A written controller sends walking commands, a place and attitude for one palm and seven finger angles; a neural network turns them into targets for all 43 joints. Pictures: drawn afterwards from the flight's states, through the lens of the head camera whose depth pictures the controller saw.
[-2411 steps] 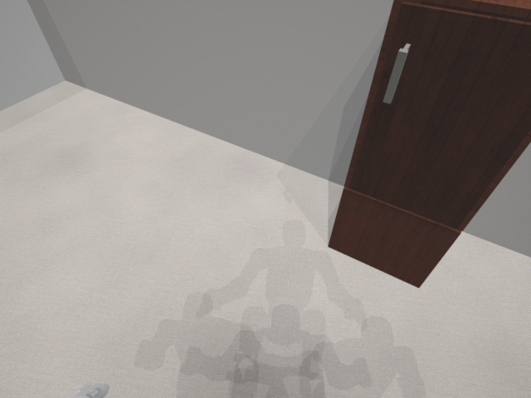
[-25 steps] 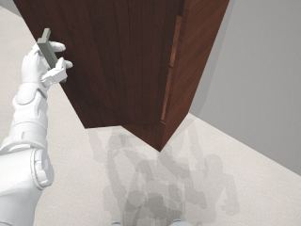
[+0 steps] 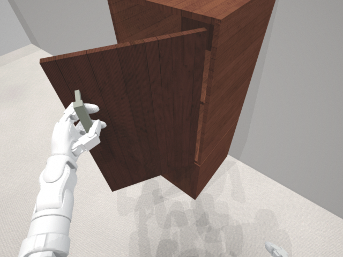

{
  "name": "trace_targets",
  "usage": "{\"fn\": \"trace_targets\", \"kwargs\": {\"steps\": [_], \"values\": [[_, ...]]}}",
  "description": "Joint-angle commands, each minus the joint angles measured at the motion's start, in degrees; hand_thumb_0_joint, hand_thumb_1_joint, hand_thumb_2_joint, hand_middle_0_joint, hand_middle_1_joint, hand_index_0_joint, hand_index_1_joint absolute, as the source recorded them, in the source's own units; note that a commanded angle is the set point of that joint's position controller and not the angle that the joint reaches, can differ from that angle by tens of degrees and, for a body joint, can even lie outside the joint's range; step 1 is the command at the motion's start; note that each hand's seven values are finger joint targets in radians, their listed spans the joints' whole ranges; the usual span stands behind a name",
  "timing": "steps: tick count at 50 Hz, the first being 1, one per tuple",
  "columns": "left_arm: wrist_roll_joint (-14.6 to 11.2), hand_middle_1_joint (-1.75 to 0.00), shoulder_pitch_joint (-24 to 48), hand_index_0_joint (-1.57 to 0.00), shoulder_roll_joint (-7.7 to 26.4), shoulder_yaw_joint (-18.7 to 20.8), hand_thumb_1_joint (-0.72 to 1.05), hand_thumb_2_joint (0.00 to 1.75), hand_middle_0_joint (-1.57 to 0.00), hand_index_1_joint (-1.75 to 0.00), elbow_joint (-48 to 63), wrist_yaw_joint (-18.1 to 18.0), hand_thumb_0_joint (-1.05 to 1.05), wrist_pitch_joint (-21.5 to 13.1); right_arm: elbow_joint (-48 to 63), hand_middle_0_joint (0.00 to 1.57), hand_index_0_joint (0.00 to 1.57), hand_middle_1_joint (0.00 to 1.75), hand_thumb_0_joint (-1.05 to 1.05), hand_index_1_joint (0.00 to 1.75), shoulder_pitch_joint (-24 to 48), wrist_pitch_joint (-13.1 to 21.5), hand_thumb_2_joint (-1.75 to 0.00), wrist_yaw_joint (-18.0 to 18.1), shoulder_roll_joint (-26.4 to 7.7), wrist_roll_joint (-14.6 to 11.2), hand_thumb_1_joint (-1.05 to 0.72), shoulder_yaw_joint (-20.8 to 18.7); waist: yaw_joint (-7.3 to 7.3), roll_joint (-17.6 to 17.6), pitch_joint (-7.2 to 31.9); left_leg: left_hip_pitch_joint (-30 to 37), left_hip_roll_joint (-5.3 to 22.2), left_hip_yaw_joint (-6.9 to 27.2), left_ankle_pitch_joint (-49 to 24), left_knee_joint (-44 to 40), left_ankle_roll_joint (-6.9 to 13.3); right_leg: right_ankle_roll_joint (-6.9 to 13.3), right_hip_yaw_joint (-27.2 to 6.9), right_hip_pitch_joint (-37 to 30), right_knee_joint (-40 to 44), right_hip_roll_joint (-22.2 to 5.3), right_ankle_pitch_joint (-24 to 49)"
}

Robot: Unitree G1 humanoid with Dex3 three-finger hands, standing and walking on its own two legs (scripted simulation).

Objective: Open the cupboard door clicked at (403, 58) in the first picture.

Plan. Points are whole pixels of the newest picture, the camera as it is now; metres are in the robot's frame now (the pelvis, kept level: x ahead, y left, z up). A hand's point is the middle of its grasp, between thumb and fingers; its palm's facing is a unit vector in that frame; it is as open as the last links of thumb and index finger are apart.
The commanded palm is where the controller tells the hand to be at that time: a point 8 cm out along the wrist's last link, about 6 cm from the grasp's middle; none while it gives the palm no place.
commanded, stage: pull the door open along its arc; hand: left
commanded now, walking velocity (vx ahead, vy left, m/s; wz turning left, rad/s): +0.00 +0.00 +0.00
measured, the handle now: (87, 118) +0.41 +0.22 +0.12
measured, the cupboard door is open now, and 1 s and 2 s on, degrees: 59 84 86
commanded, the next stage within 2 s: open thumb and fingers to let go in 0.46 s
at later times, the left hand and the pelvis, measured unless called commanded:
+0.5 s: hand (135, 174) +0.26 +0.08 +0.12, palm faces +0.43 -0.90 +0.00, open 6.4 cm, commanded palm +0.20 +0.11 +0.12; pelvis +0.01 -0.03 +0.00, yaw +3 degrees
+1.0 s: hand (130, 173) +0.26 +0.09 +0.13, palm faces +0.46 -0.89 +0.01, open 11.0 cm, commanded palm +0.21 +0.12 +0.12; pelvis -0.02 -0.02 +0.01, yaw +5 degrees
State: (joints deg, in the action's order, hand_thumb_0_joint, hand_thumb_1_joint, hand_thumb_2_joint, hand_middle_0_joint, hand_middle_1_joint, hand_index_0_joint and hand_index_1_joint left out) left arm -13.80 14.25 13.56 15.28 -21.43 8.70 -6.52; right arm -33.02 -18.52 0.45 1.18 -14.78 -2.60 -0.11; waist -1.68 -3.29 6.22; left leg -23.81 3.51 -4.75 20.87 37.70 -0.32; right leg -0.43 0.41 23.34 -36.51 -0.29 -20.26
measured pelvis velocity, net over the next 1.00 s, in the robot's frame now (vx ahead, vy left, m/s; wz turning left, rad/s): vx -0.02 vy -0.02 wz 0.08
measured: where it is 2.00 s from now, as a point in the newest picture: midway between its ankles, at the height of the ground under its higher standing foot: outside the picture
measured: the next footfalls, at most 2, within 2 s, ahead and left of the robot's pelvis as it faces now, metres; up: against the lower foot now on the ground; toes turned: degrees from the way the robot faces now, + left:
none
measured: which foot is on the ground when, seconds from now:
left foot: down 0.00-1.00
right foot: down 0.00-1.00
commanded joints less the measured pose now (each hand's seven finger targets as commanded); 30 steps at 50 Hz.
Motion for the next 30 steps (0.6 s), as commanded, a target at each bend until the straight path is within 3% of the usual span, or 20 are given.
{"fn": "trace_targets", "kwargs": {"steps": [1, 4, 8, 9, 13, 14, 19, 23, 26, 28, 30], "values": [[-1.09, -1.35, -1.04, -0.4, 0.82, 1.68, 0.9, 0.9, -0.4, -1.35, 26.54, -14.18, 0.0, 0.09, 9.09, 0.2, 0.2, 0.3, 0.0, 0.3, 7.99, 4.78, -0.9, -1.18, -4.48, 0.26, -0.9, -1.98, 5.59, 3.62, 12.0, 8.87, -2.47, 2.26, -27.67, -4.3, 0.71, 0.97, 4.32, -10.84, 2.44, 1.68, 29.43], [2.16, -1.35, -10.11, -0.4, -0.22, 1.09, 0.9, 0.9, -0.4, -1.35, 35.53, -21.41, 0.0, 2.63, 9.3, 0.2, 0.2, 0.3, 0.0, 0.3, 10.06, 3.49, -0.9, -1.47, -3.76, 1.3, -0.9, -1.92, 6.2, 7.49, 12.77, 9.35, -2.6, 1.62, -27.75, -4.57, 0.69, 0.92, 3.81, -15.11, 3.1, 0.96, 32.11], [7.29, -1.35, -15.25, -0.4, -6.43, -5.96, 0.9, 0.9, -0.4, -1.35, 46.45, -29.06, 0.0, 7.72, 10.35, 0.2, 0.2, 0.3, 0.0, 0.3, 13.96, 1.02, -0.9, -1.34, -1.83, 2.63, -0.9, -0.77, 5.8, 3.43, 9.63, 10.8, -2.86, 1.5, -25.58, -5.84, 0.51, 1.21, 3.22, -15.79, 4.37, 0.26, 30.66], [8.62, -1.35, -18.5, -0.4, -5.78, -5.79, 0.9, 0.9, -0.4, -1.35, 47.18, -30.83, 0.0, 8.91, 10.37, 0.2, 0.2, 0.3, 0.0, 0.3, 14.42, 0.27, -0.9, -1.15, -1.75, 3.09, -0.9, -0.72, 5.98, 4.92, 8.83, 10.76, -2.75, 1.81, -25.04, -5.76, 0.62, 1.31, 3.05, -16.51, 4.99, 0.21, 30.3], [12.27, -1.35, -26.94, -0.4, -10.58, -11.97, 0.9, 0.9, -0.4, -1.35, 52.19, -34.93, 0.0, 12.78, 11.26, 0.2, 0.2, 0.3, 0.0, 0.3, 16.61, -2.83, -0.9, -1.23, -0.39, 4.03, -0.9, 0.08, 6.58, 4.28, 5.9, 10.77, -3.05, 1.61, -24.2, -6.04, 0.72, 1.67, 2.41, -16.97, 6.25, -0.14, 30.55], [13.41, -1.35, -27.98, -0.4, -10.32, -12.44, 0.9, 0.9, -0.4, -1.35, 51.64, -35.86, 0.0, 13.33, 10.87, 0.2, 0.2, 0.3, 0.0, 0.3, 17.03, -3.55, -0.9, -1.15, -0.46, 4.26, -0.9, 0.01, 6.04, 5.64, 4.49, 10.75, -2.87, 1.89, -23.69, -5.64, 0.81, 1.76, 2.01, -16.55, 7.17, -0.18, 30.09], [16.14, -1.35, -31.47, -0.4, -15.26, -18.78, 0.9, 0.9, -0.4, -1.35, 54.77, -38.66, 0.0, 13.98, 11.1, 0.2, 0.2, 0.3, 0.0, 0.3, 18.58, -5.33, -0.9, -1.62, 0.4, 4.98, -0.9, -0.02, 5.96, 6.57, 4.33, 11.48, -3.0, 2.38, -24.67, -4.4, 0.74, 1.76, 1.16, -17.1, 6.73, -0.37, 34.37], [18.47, -1.35, -25.7, -0.4, -20.0, -25.78, 0.9, 0.9, -0.4, -1.35, 54.11, -40.05, 0.0, 13.36, 10.7, 0.2, 0.2, 0.3, 0.0, 0.3, 19.36, -5.1, -0.9, -1.54, 0.38, 5.52, -0.9, 0.03, 4.32, 6.34, 3.25, 11.91, -3.3, 3.34, -23.15, -3.1, 0.98, 1.39, 0.79, -14.66, 6.43, -1.13, 33.49], [17.95, -1.35, -20.23, -0.4, -22.85, -29.41, 0.9, 0.9, -0.4, -1.35, 52.44, -40.46, 0.0, 13.11, 9.57, 0.2, 0.2, 0.3, 0.0, 0.3, 19.87, -4.11, -0.9, -1.37, 0.12, 5.29, -0.9, -0.04, 3.04, 7.22, 2.39, 12.68, -3.4, 4.08, -20.62, -2.47, 1.18, 1.02, 0.87, -12.57, 7.58, -1.7, 30.04], [17.55, -1.35, -11.36, -0.4, -18.95, -25.9, 0.9, 0.9, -0.4, -1.35, 49.69, -40.76, 0.0, 12.06, 8.1, 0.2, 0.2, 0.3, 0.0, 0.3, 19.82, -3.75, -0.9, -0.16, -0.04, 5.37, -0.9, 0.12, 2.32, 8.42, 2.2, 12.46, -3.95, 4.36, -18.72, -2.65, 1.3, 0.7, 0.27, -11.99, 8.61, -1.98, 27.33], [17.04, -1.34, -10.63, -0.39, -18.99, -25.57, 0.76, 0.84, -0.39, -1.34, 48.07, -40.3, 0.0, 11.37, 7.84, 0.2, 0.2, 0.3, 0.0, 0.3, 19.75, -2.91, -0.9, 0.63, 0.12, 5.55, -0.9, -0.04, 3.17, 8.85, 3.45, 13.35, -4.1, 4.38, -17.91, -3.01, 1.4, 0.57, 0.0, -12.41, 9.52, -2.23, 25.19]]}}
